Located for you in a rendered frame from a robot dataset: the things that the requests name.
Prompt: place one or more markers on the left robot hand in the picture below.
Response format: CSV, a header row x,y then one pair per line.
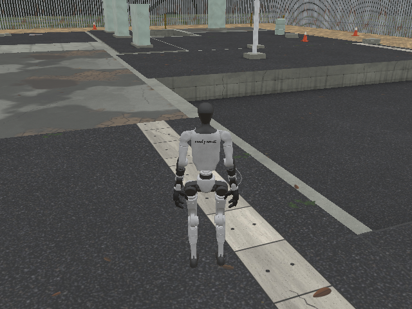
x,y
177,199

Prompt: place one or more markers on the left robot upper arm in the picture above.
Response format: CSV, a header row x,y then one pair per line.
x,y
183,148

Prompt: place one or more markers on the robot left forearm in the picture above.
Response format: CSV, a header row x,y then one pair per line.
x,y
179,176

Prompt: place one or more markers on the humanoid robot torso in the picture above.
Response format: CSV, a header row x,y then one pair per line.
x,y
205,156

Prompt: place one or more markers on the right robot upper arm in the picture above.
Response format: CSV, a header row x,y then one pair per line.
x,y
227,146

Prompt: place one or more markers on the robot left shin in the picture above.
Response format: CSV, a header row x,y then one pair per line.
x,y
193,236

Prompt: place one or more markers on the right robot hand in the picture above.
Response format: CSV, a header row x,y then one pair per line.
x,y
234,199

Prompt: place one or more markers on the robot right forearm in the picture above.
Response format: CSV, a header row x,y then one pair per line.
x,y
232,176

